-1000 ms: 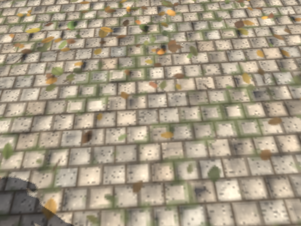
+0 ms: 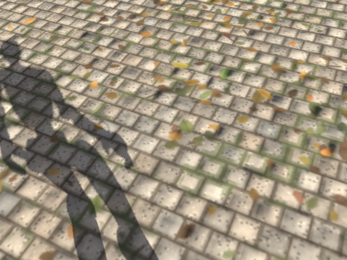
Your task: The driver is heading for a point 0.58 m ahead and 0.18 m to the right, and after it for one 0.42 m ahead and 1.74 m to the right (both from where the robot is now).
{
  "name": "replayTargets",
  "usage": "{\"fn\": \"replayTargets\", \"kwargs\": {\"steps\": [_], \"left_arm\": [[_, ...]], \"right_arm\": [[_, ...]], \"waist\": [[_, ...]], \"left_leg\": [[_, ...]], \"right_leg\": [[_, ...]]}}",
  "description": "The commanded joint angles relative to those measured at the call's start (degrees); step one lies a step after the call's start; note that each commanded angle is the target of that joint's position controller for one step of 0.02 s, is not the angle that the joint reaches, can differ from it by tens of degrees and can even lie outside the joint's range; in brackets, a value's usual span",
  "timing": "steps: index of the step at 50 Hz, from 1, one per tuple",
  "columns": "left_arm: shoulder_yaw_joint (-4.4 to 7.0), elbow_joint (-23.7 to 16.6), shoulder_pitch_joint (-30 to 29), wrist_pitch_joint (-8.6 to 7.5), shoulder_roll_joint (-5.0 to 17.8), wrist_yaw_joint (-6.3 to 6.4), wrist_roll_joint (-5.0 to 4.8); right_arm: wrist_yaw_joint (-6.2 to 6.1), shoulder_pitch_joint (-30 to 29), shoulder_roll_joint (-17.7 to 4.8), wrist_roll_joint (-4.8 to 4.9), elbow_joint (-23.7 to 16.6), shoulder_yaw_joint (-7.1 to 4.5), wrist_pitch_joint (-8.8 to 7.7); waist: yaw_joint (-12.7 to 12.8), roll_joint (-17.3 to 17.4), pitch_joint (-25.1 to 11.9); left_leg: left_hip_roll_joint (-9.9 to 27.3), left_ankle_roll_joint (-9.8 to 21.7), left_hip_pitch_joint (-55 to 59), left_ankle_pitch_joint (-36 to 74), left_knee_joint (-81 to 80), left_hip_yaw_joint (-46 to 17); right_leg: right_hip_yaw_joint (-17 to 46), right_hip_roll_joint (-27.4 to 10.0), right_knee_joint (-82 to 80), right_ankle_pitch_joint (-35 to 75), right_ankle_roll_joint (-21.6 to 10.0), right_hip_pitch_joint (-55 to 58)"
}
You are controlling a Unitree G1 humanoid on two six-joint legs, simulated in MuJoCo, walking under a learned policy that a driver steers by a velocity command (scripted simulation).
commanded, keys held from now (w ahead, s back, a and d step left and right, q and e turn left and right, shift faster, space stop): w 0.20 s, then w+e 0.62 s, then e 0.18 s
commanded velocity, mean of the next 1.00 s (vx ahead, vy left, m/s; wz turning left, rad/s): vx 0.47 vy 0.00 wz -0.31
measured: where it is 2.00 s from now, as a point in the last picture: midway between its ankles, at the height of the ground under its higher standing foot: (201, 227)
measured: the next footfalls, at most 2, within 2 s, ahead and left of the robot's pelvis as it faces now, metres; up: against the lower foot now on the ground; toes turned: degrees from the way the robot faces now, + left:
left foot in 0.28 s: +0.32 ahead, +0.11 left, +0.00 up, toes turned +2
right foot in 0.86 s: +0.57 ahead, -0.10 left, +0.00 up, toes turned -23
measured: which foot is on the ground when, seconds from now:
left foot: up 0.00-0.26, down 0.28-0.86, up 0.88-1.00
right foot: down 0.00-0.30, up 0.32-0.84, down 0.86-1.00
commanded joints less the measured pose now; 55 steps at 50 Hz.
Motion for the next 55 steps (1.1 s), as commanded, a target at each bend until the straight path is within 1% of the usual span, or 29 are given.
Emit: {"fn": "replayTargets", "kwargs": {"steps": [1, 4, 6, 10, 12, 13, 14, 15, 16, 17, 18, 19, 21, 25, 31, 36, 39, 41, 42, 43, 44, 45, 46, 47, 48, 49, 50, 53, 55], "left_arm": [[1.44, -1.08, 2.63, -1.54, 6.79, -0.05, -0.81], [1.11, 0.61, 4.63, -1.30, 6.19, -0.11, -0.90], [1.22, 1.55, 5.89, -1.24, 6.98, -0.09, -0.80], [1.40, 3.43, 7.78, -0.85, 8.58, 0.29, -0.57], [1.39, 4.09, 7.29, -0.46, 9.19, 0.60, -0.51], [1.47, 4.29, 6.76, -0.19, 9.77, 0.69, -0.53], [1.27, 4.23, 6.36, 0.02, 9.45, 0.70, -0.77], [0.47, 2.01, 5.98, -0.07, 6.88, 0.54, -1.04], [-0.60, 1.19, 13.54, 0.36, 1.04, 0.69, -2.53], [1.19, 2.55, 9.63, 1.19, 8.07, 1.24, -0.80], [1.41, 1.68, 5.68, 1.15, 7.51, 0.77, -0.87], [1.02, 1.75, 4.27, 1.19, 5.74, 0.41, -0.91], [1.16, 2.71, 5.14, 2.62, 4.87, -0.41, 0.32], [1.31, 1.42, 0.73, 4.28, 3.36, -1.59, 0.50], [0.66, -2.35, -10.72, 4.22, 2.42, -2.47, 0.45], [-0.34, -5.87, -19.27, 3.93, 1.84, -3.24, 0.90], [0.07, -6.11, -17.54, 3.99, 2.91, -2.87, 1.06], [1.07, -4.30, -10.08, 3.73, 4.67, -2.18, 1.02], [2.00, -1.91, -2.47, 3.04, 6.05, -1.56, 1.49], [3.57, 0.04, 5.37, 2.59, 10.18, -0.60, 2.39], [5.44, -1.91, 1.01, 3.31, 17.47, -0.02, 1.48], [5.60, -2.40, 3.37, 3.89, 17.23, 0.16, -0.72], [4.94, -1.98, 0.06, 3.81, 15.01, 0.76, -1.00], [3.97, -1.69, -2.36, 3.66, 11.21, 0.94, -1.25], [3.35, -1.88, -4.63, 3.49, 9.16, 1.16, -1.52], [2.82, -2.44, -6.53, 3.38, 7.89, 1.26, -1.54], [2.60, -2.52, -6.44, 3.05, 7.95, 1.08, -1.45], [3.29, -2.23, -4.45, 2.42, 10.95, 0.68, -0.87], [3.29, -2.30, -3.10, 2.83, 11.13, 0.87, -0.92]], "right_arm": [[0.55, -2.06, -2.37, -0.43, -3.67, -0.12, -0.10], [0.89, -9.83, -0.73, -0.15, -5.94, 0.99, -0.20], [1.04, -13.91, 0.13, 0.25, -6.95, 1.68, -0.34], [0.54, -16.68, -1.21, 0.48, -7.65, 1.59, -0.43], [-0.12, -13.78, -2.20, 0.23, -6.83, 1.07, -0.80], [-0.60, -8.10, -3.10, 0.00, -4.94, 0.54, -1.21], [-1.24, 0.74, -4.79, -0.62, -2.00, -0.25, -1.96], [-2.18, 10.45, -9.48, -1.95, -0.71, -1.48, -2.44], [-2.26, 10.26, -13.69, -2.00, -0.89, -2.44, -1.99], [-2.07, 7.29, -9.69, 0.23, -1.37, -1.87, -1.44], [-2.03, 2.32, -5.85, 0.60, -1.52, -0.72, -1.57], [-1.85, 0.01, -3.54, 0.67, -1.31, -0.17, -2.05], [-2.26, -1.02, -1.81, 0.95, -0.42, 0.31, -2.94], [-2.47, 1.54, -2.85, 1.70, 1.39, -0.22, -4.63], [-2.74, 5.76, -2.44, 1.45, 4.07, -0.16, -4.34], [-3.49, 10.56, -3.81, 1.28, 6.70, -0.40, -3.55], [-4.16, 10.08, -5.70, 1.05, 7.30, -0.74, -2.62], [-4.32, 9.06, -7.68, 0.86, 7.22, -1.28, -1.60], [-4.19, 8.28, -8.10, 1.13, 6.81, -1.45, -1.10], [-3.97, 7.36, -7.06, 1.64, 5.32, -1.21, -1.25], [-3.02, 9.04, -1.17, 2.58, 0.85, -0.34, -1.77], [-2.99, 3.85, -5.59, 1.82, -0.31, -0.88, -2.24], [-3.06, 1.28, -3.69, 2.53, -1.30, -0.28, -2.66], [-3.36, 2.08, -3.47, 2.49, -0.61, -0.14, -2.87], [-3.42, 1.37, -3.69, 1.50, -0.76, -0.35, -2.10], [-3.31, 2.69, -3.69, 0.42, -0.53, -0.36, -0.92], [-3.16, 3.48, -3.33, -0.02, -0.57, -0.41, 0.23], [-2.97, 3.18, -2.02, 0.29, -1.57, -0.08, 1.82], [-3.06, 0.21, -2.39, 0.44, -2.91, -0.03, 2.19]], "waist": [[-0.49, -8.13, 0.98], [0.91, -8.18, 2.29], [1.88, -8.48, 2.76], [1.79, -8.24, 3.48], [-0.26, -7.79, 2.20], [-2.88, -7.21, -0.79], [-6.62, -5.23, -5.93], [-9.88, 1.04, -13.62], [-5.50, 12.83, -19.42], [-5.90, 2.95, -14.13], [-3.86, 0.99, -5.84], [-2.68, 0.49, -1.94], [-0.29, 2.36, 0.18], [0.66, 0.81, 1.34], [-1.15, 0.12, 4.36], [-3.65, 0.18, 5.66], [-1.76, 1.89, 3.26], [1.83, 3.05, -1.47], [5.20, 1.50, -5.25], [8.81, -3.00, -10.10], [3.32, -18.63, -14.68], [6.35, -5.85, -17.16], [4.30, -4.06, -10.86], [1.71, -0.90, -4.30], [-0.17, -0.55, -1.71], [-1.72, -1.10, -1.39], [-2.44, -1.62, -2.15], [-2.89, -3.24, -4.52], [-1.84, -5.11, -5.13]], "left_leg": [[3.31, -1.52, -11.09, 3.99, -1.56, 1.72], [4.09, -2.53, -10.90, 9.04, -11.61, 4.75], [3.50, -2.30, -7.55, 12.08, -18.92, 6.30], [2.15, 0.02, -2.52, 11.62, -26.21, 7.26], [0.16, 1.56, 3.46, 8.24, -28.83, 7.23], [-1.50, 2.53, 10.51, 7.54, -31.44, 7.59], [-0.74, 4.01, 22.98, 9.14, -33.95, 6.54], [12.86, 6.68, 37.38, 2.32, -35.20, -7.48], [27.58, 12.12, 47.14, -1.91, -41.72, -32.11], [25.03, 10.97, 40.29, -6.53, -44.14, -32.18], [22.17, 9.20, 32.45, -5.31, -46.04, -22.66], [19.43, 7.62, 26.65, 0.35, -48.52, -15.89], [15.70, 4.90, 20.87, 6.96, -50.97, -6.94], [14.66, 4.54, 20.94, 14.60, -53.43, 1.34], [12.89, 3.72, 24.23, 22.02, -53.49, 10.45], [14.78, 3.01, 31.55, 32.70, -50.40, 15.10], [15.65, 2.35, 35.86, 54.30, -42.20, 17.79], [16.19, 2.77, 36.36, 64.35, -29.10, 18.48], [15.47, 2.06, 32.51, 59.35, -16.76, 18.82], [13.34, -0.08, 20.52, 40.07, 0.71, 19.00], [-1.07, -4.69, -6.57, -15.54, 25.03, 16.07], [-0.31, -4.68, -10.84, -13.61, 27.68, 3.01], [2.97, -4.35, -12.09, -8.88, 25.08, 1.36], [4.79, -4.39, -9.65, -6.59, 18.68, 1.75], [5.95, -4.69, -7.47, -6.14, 13.88, 1.22], [5.75, -5.29, -4.11, -5.61, 11.45, 1.44], [5.38, -5.80, -2.14, -5.41, 8.96, 1.57], [4.18, -6.78, -1.87, -2.36, 3.07, 2.76], [3.96, -7.00, -3.31, 0.51, -0.40, 2.87]], "right_leg": [[12.31, -14.44, -10.39, 18.63, -7.30, 7.04], [7.90, -12.24, -11.04, 22.88, -6.86, 6.63], [6.21, -11.89, -11.06, 24.49, -6.34, 6.03], [6.38, -14.89, -9.09, 28.88, -5.82, 9.14], [6.85, -15.27, -3.19, 39.72, -5.00, 10.56], [6.38, -14.29, 3.80, 45.01, -4.33, 10.50], [4.70, -11.76, 14.37, 41.58, -3.34, 5.89], [2.75, -8.47, 30.99, 21.38, -2.43, -5.24], [1.05, 0.59, 48.60, -19.26, -0.97, -22.44], [6.46, -2.11, 52.02, -16.04, -1.79, -25.78], [7.13, -4.31, 50.44, -10.63, -1.96, -26.26], [6.71, -6.07, 47.94, -7.39, -1.63, -24.76], [6.17, -7.51, 45.51, -5.02, -0.53, -21.14], [5.19, -8.24, 44.48, 0.80, 0.77, -25.33], [2.23, -7.85, 31.65, 11.64, 1.78, -30.91], [-3.74, -5.99, 19.79, 10.76, -0.91, -28.96], [-6.81, -1.84, 17.09, 3.05, -4.22, -22.85], [-7.50, 1.95, 15.67, -3.32, -7.21, -14.08], [-6.28, 3.51, 10.96, -1.60, -8.76, -4.71], [4.07, -3.68, 7.01, 0.11, -11.65, 9.05], [36.56, -22.43, 4.38, 18.98, -21.87, 26.86], [38.22, -23.71, 1.82, 33.64, -23.94, 25.94], [29.20, -22.99, 2.20, 41.12, -22.36, 20.29], [23.38, -19.73, 0.97, 44.52, -18.76, 11.46], [19.43, -16.00, -0.18, 43.04, -15.88, 6.47], [16.74, -13.71, -1.14, 43.70, -14.74, 2.50], [15.58, -12.65, -1.23, 45.77, -13.96, 0.78], [13.45, -10.13, 0.08, 52.15, -12.50, -0.04], [13.60, -8.95, 0.97, 51.35, -10.80, 0.62]]}}
Keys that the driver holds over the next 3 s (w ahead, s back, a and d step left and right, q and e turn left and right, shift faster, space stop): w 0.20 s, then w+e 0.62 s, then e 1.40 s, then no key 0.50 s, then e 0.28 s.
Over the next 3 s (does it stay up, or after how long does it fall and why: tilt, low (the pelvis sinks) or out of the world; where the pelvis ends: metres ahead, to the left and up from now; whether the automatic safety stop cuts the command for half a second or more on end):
stays up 0.61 -0.01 -0.01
